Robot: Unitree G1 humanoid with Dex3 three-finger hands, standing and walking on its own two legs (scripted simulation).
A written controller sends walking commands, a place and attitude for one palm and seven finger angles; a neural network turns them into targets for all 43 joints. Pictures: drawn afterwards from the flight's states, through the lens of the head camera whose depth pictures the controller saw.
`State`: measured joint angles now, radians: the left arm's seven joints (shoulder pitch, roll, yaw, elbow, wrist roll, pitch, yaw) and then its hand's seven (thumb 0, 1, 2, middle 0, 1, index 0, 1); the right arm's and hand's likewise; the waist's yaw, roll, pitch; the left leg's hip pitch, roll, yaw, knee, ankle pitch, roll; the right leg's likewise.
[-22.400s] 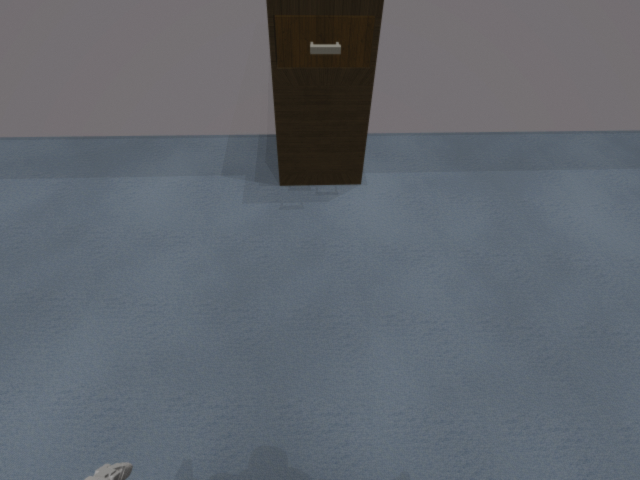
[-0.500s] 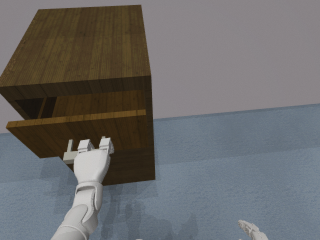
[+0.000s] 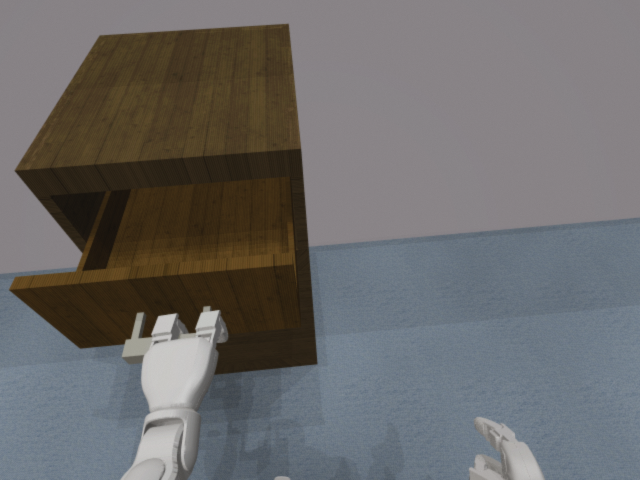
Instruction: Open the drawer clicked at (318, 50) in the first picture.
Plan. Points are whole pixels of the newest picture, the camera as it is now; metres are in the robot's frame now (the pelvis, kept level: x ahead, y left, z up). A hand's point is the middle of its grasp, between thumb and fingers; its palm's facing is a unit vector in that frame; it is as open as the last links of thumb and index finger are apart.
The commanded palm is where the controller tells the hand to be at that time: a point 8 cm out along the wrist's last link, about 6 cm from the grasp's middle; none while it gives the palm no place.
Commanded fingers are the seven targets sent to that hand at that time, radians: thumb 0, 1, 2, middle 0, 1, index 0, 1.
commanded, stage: pull the drawer open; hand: left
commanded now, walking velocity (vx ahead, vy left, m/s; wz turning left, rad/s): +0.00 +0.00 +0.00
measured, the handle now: (171, 332) +0.32 +0.24 -0.03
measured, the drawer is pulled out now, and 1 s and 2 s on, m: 0.17 0.27 0.30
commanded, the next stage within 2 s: open the thumb to release the handle in 1.50 s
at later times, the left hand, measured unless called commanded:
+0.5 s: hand (193, 416) +0.21 +0.18 -0.05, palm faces -0.02 -0.11 -0.99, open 6.0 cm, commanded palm +0.17 +0.19 +0.01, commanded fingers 0.00 0.90 0.90 -0.40 -1.35 -0.40 -1.35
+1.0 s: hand (189, 461) +0.16 +0.17 -0.04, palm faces -0.04 -0.15 -0.99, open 6.1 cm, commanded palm +0.11 +0.18 +0.01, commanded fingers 0.00 0.90 0.90 -0.40 -1.35 -0.40 -1.35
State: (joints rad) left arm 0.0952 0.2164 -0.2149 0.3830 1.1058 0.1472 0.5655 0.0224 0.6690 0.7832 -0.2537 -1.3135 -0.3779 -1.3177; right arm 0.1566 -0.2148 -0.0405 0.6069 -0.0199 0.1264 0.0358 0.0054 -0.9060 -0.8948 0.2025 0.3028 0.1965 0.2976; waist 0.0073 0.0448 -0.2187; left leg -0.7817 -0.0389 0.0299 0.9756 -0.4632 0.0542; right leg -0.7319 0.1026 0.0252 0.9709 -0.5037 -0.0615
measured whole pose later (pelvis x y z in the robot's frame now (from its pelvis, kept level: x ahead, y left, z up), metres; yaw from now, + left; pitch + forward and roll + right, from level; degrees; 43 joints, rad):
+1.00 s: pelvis +0.00 -0.02 -0.02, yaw +0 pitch +16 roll +2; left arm 0.54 0.24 -0.17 0.02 1.12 0.00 0.57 0.05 0.68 0.72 -0.24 -1.31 -0.39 -1.31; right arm 0.11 -0.21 -0.01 0.52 -0.04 0.09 0.06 0.01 -0.91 -0.89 0.20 0.30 0.20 0.30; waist 0.05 0.03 -0.23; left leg -0.83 -0.04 0.04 1.05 -0.51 0.03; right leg -0.80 0.11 0.03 1.09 -0.56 -0.09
